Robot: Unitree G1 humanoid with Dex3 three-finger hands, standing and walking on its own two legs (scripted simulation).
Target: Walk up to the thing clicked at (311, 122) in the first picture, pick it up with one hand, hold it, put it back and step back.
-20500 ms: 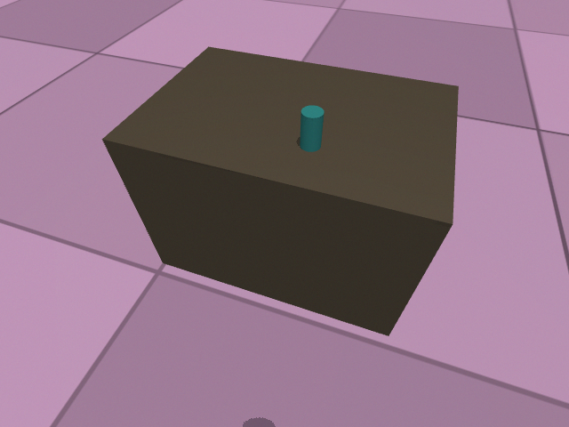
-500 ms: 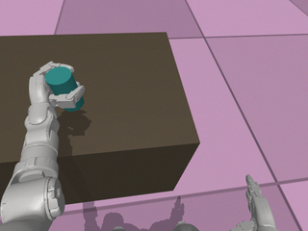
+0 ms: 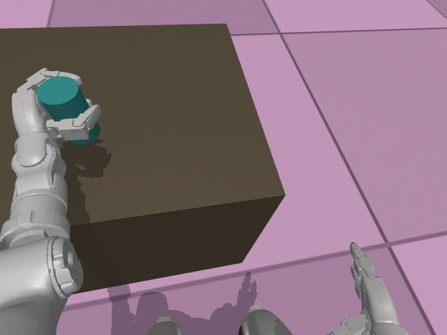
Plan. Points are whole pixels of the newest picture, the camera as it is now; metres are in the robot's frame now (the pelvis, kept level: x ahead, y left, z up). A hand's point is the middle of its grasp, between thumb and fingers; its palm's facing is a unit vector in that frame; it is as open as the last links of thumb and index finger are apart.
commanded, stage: lower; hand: left
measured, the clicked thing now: (72, 113) +0.50 +0.23 +0.09
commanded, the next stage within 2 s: loosen in 1.20 s
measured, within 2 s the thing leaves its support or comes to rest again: rests again in 1.04 s
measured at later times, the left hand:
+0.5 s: hand (83, 123) +0.52 +0.22 +0.04, palm faces +0.22 -0.98 +0.01, open 8.3 cm
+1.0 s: hand (89, 132) +0.52 +0.23 +0.01, palm faces +0.20 -0.98 -0.01, open 8.3 cm
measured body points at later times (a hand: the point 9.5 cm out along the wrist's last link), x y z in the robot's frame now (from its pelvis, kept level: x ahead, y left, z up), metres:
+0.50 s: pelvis -0.01 +0.00 -0.02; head +0.12 +0.04 +0.41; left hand +0.50 +0.28 +0.05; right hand +0.16 -0.26 -0.03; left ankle +0.01 +0.12 -0.68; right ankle +0.02 -0.16 -0.68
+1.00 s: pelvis -0.01 +0.00 -0.04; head +0.13 +0.05 +0.38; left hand +0.51 +0.28 +0.01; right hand +0.15 -0.26 -0.03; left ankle +0.01 +0.12 -0.68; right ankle +0.02 -0.16 -0.68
